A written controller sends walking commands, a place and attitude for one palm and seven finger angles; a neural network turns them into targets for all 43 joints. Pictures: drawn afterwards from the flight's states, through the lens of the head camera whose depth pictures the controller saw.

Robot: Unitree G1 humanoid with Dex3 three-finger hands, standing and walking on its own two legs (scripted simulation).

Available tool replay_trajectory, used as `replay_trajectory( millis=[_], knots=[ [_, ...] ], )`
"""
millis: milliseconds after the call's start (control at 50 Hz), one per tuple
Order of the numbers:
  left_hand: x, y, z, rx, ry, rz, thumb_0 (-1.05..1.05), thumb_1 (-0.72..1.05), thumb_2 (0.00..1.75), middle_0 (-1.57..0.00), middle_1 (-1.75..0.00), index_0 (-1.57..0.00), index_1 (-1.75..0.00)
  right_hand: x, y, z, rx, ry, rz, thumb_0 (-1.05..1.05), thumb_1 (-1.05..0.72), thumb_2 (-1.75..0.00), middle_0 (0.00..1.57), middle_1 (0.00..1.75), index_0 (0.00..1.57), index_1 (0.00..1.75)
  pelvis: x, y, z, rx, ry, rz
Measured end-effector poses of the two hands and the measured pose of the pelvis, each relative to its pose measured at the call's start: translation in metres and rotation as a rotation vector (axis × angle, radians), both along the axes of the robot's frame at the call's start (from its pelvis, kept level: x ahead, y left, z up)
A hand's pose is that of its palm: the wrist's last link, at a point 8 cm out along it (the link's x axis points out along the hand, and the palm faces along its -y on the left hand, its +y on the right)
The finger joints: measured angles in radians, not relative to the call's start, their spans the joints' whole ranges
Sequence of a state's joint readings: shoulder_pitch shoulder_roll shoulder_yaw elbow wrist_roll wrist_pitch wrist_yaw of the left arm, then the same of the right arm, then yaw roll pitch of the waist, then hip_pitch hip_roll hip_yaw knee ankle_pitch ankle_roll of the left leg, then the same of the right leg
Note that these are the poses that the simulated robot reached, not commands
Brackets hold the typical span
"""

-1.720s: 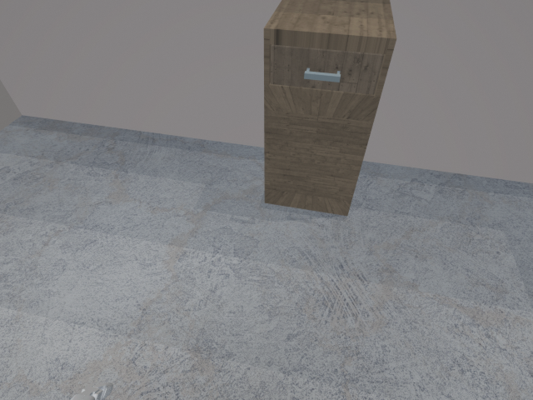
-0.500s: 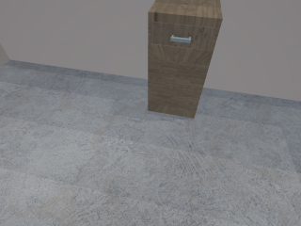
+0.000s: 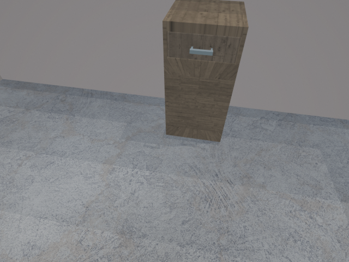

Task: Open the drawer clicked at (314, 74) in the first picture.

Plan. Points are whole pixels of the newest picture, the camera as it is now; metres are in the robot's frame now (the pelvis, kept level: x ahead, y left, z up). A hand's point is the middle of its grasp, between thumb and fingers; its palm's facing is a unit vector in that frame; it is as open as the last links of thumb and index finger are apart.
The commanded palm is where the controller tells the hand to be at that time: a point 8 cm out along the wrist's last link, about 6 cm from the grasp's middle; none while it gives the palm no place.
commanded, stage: walk to a spot facing it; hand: left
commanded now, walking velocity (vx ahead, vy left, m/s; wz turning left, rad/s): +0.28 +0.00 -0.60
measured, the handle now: (201, 50) +1.15 -0.06 -0.03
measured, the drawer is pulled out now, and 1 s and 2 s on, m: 0.00 0.00 0.00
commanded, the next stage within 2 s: turn to face it in 0.92 s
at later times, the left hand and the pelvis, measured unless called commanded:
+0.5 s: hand out of the picture +0.12 +0.12 -0.16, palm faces -0.18 -0.96 -0.20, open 7.4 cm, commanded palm none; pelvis +0.13 -0.06 +0.00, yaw -15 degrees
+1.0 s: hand (156, 160) +0.50 +0.11 -0.17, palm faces -0.45 -0.87 -0.19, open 7.4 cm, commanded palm none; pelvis +0.33 -0.03 +0.00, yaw -32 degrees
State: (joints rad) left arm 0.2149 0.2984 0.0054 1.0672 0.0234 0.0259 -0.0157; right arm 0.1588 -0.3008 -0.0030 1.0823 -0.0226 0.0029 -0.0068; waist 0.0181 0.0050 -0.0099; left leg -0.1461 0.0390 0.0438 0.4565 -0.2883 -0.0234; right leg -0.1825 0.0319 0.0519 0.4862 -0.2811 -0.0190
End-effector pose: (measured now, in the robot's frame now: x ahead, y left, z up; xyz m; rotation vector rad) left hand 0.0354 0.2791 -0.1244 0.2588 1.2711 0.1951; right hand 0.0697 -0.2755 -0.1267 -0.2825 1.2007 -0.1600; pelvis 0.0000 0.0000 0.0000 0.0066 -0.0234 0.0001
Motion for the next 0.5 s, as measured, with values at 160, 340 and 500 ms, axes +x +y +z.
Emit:
replay_trajectory(
  millis=[160,340,500],
  knots=[
    [0.016,-0.042,-0.016,-0.059,0.112,-0.056,0.01,0.91,0.90,-0.20,-0.30,-0.20,-0.30,-0.041,0.001,-0.027,0.073,0.072,-0.162,0.00,-0.90,-0.90,0.21,0.30,0.20,0.30,0.034,-0.018,-0.012,0.025,0.009,-0.111],
    [0.064,-0.091,-0.013,-0.068,0.051,-0.073,0.00,0.91,0.90,-0.20,-0.30,-0.20,-0.30,-0.020,-0.026,-0.028,0.097,0.154,-0.230,0.01,-0.91,-0.90,0.21,0.30,0.20,0.30,0.080,-0.053,-0.009,0.014,0.004,-0.169],
    [0.091,-0.110,0.000,-0.087,0.180,-0.144,0.00,0.90,0.90,-0.21,-0.30,-0.20,-0.30,0.100,-0.039,-0.004,0.111,-0.117,-0.279,0.01,-0.91,-0.90,0.20,0.30,0.20,0.30,0.132,-0.058,0.004,0.016,0.029,-0.268]
  ],
)
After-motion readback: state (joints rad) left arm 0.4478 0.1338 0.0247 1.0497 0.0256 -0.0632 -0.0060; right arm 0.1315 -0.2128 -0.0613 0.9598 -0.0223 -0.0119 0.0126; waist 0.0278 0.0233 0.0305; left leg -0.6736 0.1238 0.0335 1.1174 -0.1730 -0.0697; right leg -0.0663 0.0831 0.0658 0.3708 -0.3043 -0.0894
